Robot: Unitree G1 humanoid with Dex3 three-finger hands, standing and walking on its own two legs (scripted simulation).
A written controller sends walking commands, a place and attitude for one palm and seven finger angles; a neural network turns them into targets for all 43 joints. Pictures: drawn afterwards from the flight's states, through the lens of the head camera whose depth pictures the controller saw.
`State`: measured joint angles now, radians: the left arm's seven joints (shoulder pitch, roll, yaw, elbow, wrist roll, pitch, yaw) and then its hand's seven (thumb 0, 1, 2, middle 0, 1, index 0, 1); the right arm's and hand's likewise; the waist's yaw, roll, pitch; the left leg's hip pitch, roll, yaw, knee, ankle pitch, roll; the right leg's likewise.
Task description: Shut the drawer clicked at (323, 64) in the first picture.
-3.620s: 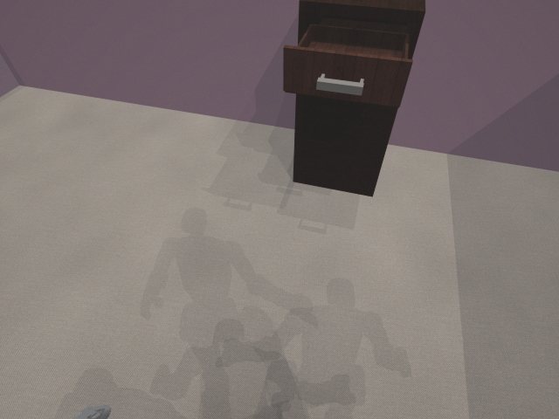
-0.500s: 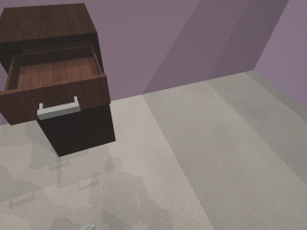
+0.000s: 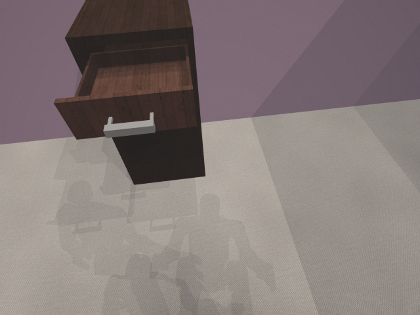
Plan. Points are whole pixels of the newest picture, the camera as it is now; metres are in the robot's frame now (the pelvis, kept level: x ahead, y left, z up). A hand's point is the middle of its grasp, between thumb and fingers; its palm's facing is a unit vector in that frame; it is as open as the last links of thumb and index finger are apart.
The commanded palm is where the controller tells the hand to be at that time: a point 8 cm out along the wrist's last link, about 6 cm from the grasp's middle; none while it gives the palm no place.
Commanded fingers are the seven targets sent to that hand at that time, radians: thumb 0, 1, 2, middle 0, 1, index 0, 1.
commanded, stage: turn to face it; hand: left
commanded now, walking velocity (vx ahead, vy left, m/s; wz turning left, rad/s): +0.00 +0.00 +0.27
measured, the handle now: (130, 123) +0.59 +0.26 -0.01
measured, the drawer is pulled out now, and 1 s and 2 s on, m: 0.30 0.30 0.30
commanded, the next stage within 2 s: take the last steps up to it in 0.08 s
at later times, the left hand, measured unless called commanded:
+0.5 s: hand out of the picture -0.08 +0.20 -0.17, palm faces +0.21 -0.96 -0.18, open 7.4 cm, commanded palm none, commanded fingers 0.00 0.90 0.90 -0.20 -0.30 -0.20 -0.30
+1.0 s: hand (143, 293) +0.19 +0.17 -0.16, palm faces +0.20 -0.96 -0.21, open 7.2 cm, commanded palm none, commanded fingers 0.00 0.90 0.90 -0.20 -0.30 -0.20 -0.30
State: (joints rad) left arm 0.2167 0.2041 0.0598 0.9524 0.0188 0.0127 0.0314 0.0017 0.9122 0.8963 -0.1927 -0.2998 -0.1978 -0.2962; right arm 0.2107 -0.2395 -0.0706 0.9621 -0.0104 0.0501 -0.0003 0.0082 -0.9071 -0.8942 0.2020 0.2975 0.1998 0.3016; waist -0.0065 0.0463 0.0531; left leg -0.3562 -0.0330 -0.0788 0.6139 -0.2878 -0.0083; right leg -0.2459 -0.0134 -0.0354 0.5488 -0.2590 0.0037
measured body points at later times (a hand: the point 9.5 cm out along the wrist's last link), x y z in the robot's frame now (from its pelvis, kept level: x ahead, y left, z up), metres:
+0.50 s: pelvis +0.00 +0.02 +0.01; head +0.00 +0.05 +0.46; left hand -0.08 +0.26 -0.16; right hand +0.09 -0.20 -0.13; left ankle -0.06 +0.12 -0.73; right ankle +0.01 -0.10 -0.68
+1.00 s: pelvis +0.14 -0.02 +0.00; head +0.15 -0.02 +0.45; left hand +0.18 +0.22 -0.14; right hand +0.15 -0.25 -0.16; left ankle +0.08 +0.11 -0.65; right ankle +0.20 -0.10 -0.73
